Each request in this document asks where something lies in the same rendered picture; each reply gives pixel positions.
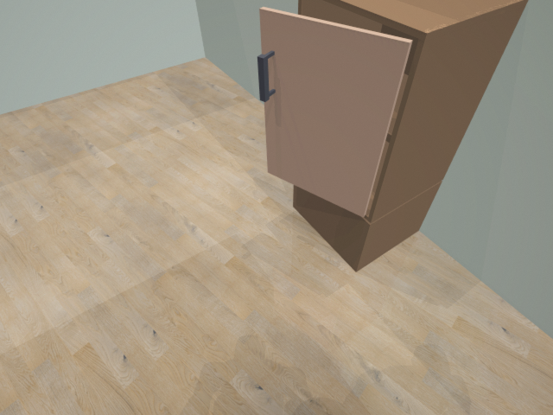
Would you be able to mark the handle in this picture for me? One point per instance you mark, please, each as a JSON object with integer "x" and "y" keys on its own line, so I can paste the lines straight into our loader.
{"x": 263, "y": 76}

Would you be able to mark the cupboard door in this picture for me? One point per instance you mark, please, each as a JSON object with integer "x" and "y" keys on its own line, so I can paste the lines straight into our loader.
{"x": 336, "y": 90}

